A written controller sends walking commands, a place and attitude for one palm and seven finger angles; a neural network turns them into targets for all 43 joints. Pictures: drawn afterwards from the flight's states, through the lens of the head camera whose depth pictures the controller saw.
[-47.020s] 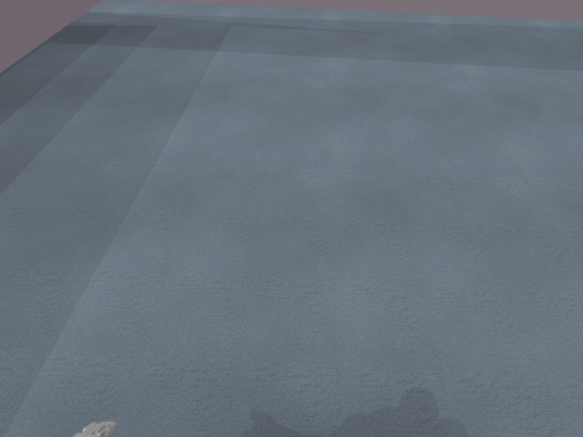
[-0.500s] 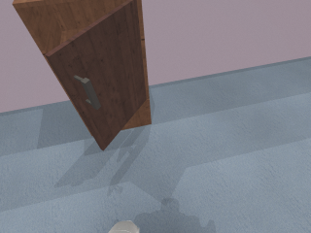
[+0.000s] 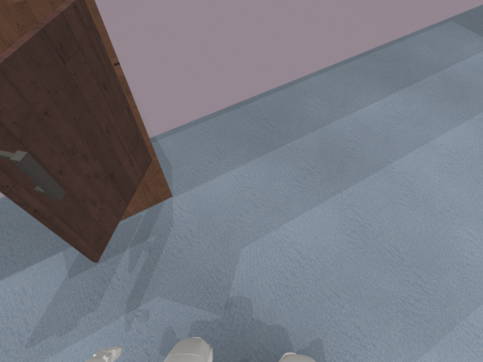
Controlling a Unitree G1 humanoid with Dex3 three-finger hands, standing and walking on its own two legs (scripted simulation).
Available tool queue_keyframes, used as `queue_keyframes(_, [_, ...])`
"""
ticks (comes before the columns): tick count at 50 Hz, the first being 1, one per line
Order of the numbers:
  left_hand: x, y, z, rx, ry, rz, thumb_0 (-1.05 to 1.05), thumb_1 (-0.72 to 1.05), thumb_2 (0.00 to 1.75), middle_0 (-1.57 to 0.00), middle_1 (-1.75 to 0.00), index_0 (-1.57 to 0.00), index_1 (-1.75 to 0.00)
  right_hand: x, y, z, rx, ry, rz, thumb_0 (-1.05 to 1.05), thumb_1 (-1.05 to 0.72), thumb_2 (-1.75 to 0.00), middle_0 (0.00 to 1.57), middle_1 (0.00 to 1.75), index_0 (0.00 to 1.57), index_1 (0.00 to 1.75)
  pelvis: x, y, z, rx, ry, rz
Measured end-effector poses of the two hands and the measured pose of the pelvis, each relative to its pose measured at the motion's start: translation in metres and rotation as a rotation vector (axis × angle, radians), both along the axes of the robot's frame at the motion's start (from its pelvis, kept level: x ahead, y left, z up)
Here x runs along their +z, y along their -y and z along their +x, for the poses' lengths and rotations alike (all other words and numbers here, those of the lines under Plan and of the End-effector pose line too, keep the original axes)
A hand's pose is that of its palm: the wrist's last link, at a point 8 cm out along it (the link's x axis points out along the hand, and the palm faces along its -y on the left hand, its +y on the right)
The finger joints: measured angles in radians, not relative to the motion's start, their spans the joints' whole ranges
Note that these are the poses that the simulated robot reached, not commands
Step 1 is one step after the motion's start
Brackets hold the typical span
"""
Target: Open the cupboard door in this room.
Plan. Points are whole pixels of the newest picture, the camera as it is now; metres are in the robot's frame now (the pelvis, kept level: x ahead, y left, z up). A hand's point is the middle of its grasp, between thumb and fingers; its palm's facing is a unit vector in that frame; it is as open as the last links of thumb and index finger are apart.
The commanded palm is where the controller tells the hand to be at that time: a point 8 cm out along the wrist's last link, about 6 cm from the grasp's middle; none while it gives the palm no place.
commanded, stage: walk to a spot facing it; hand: left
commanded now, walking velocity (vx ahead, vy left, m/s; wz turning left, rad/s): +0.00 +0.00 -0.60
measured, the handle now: (31, 175) +0.42 +0.45 +0.00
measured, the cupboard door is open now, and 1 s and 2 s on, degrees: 46 46 46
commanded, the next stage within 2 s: turn to face it in 1.76 s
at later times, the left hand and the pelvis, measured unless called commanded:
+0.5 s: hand (178, 332) +0.18 +0.14 -0.14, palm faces -0.27 -0.92 -0.28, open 7.4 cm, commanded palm none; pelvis +0.02 -0.04 +0.01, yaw -17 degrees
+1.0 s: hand (269, 244) +0.35 -0.03 -0.14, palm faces -0.62 -0.75 -0.21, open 7.4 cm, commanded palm none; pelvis +0.13 -0.12 +0.01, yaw -37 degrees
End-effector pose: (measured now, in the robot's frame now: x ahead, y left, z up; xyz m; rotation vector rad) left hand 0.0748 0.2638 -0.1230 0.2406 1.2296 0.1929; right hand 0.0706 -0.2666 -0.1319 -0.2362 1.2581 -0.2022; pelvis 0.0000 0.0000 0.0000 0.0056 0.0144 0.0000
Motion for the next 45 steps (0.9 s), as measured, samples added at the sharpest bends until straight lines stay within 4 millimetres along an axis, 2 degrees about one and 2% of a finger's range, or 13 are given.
queue_keyframes(6, [-0.012,0.003,0.015,-0.063,-0.039,-0.042,0.0,0.91,0.9,-0.2,-0.3,-0.2,-0.3,0.012,-0.005,-0.009,-0.065,0.069,-0.022,0.01,-0.91,-0.9,0.2,0.3,0.2,0.29,-0.001,-0.009,0.007,-0.079,-0.021,-0.015])
queue_keyframes(9, [-0.013,0.007,0.031,-0.105,-0.039,-0.057,0.01,0.91,0.9,-0.2,-0.29,-0.2,-0.3,0.015,-0.01,-0.024,-0.085,0.058,-0.023,0.0,-0.91,-0.9,0.2,0.3,0.2,0.29,0.001,-0.007,0.008,-0.118,-0.014,-0.011])
queue_keyframes(13, [-0.001,0.023,0.059,-0.154,0.002,-0.07,0.01,0.91,0.9,-0.2,-0.29,-0.2,-0.3,0.018,-0.01,-0.049,-0.121,0.004,0.0,0.0,-0.91,-0.9,0.2,0.3,0.2,0.29,0.01,0.002,0.011,-0.157,-0.014,-0.025])
queue_keyframes(16, [0.007,0.042,0.081,-0.212,0.038,-0.065,0.01,0.91,0.9,-0.2,-0.29,-0.2,-0.3,0.012,-0.003,-0.066,-0.171,-0.017,0.025,0.0,-0.91,-0.9,0.2,0.3,0.2,0.29,0.01,0.012,0.013,-0.197,-0.012,-0.031])
queue_keyframes(19, [0.005,0.059,0.102,-0.28,0.086,-0.036,0.01,0.91,0.9,-0.2,-0.29,-0.2,-0.3,-0.004,0.012,-0.082,-0.24,-0.02,0.048,0.0,-0.91,-0.9,0.2,0.3,0.2,0.3,-0.002,0.028,0.015,-0.24,-0.01,0.002])
queue_keyframes(22, [0.008,0.073,0.108,-0.306,0.087,-0.015,0.0,0.91,0.9,-0.2,-0.29,-0.2,-0.3,-0.009,0.025,-0.089,-0.291,-0.037,0.048,0.01,-0.91,-0.9,0.2,0.3,0.2,0.29,-0.002,0.033,0.015,-0.27,0.001,-0.001])
queue_keyframes(25, [0.012,0.081,0.106,-0.322,0.063,-0.013,0.0,0.91,0.9,-0.2,-0.29,-0.2,-0.3,-0.001,0.034,-0.082,-0.32,-0.013,0.043,0.01,-0.91,-0.9,0.2,0.3,0.2,0.29,0.005,0.037,0.019,-0.304,0.003,0.009])
queue_keyframes(29, [0.012,0.086,0.103,-0.346,0.012,-0.032,0.0,0.91,0.9,-0.2,-0.29,-0.2,-0.3,0.015,0.041,-0.06,-0.345,0.062,0.034,0.01,-0.91,-0.9,0.2,0.3,0.2,0.29,0.013,0.04,0.031,-0.357,-0.001,0.02])
queue_keyframes(33, [0.003,0.084,0.105,-0.361,-0.049,-0.053,0.0,0.91,0.9,-0.2,-0.3,-0.2,-0.3,0.025,0.043,-0.032,-0.362,0.144,0.011,0.01,-0.91,-0.9,0.2,0.3,0.2,0.29,0.013,0.039,0.051,-0.414,-0.003,0.019])
queue_keyframes(35, [-0.007,0.082,0.113,-0.377,-0.08,-0.061,0.0,0.91,0.9,-0.2,-0.3,-0.2,-0.3,0.024,0.044,-0.022,-0.371,0.19,-0.019,0.01,-0.91,-0.9,0.2,0.3,0.2,0.29,0.005,0.037,0.064,-0.447,-0.016,-0.005])
queue_keyframes(37, [-0.011,0.086,0.127,-0.409,-0.107,-0.065,0.01,0.91,0.9,-0.2,-0.3,-0.2,-0.3,0.025,0.042,-0.023,-0.396,0.202,-0.037,0.0,-0.91,-0.9,0.2,0.3,0.2,0.29,0.004,0.039,0.073,-0.478,-0.011,-0.008])
queue_keyframes(40, [-0.007,0.104,0.161,-0.464,-0.096,-0.079,0.01,0.91,0.9,-0.2,-0.29,-0.2,-0.3,0.028,0.033,-0.041,-0.446,0.148,-0.023,0.0,-0.91,-0.9,0.2,0.3,0.2,0.29,0.01,0.05,0.086,-0.514,-0.011,-0.008])
queue_keyframes(45, [0.007,0.165,0.233,-0.582,-0.011,-0.111,0.01,0.91,0.9,-0.2,-0.29,-0.2,-0.3,0.024,0.018,-0.085,-0.563,-0.016,0.04,0.0,-0.91,-0.9,0.2,0.3,0.2,0.29,0.018,0.075,0.109,-0.582,-0.017,-0.016])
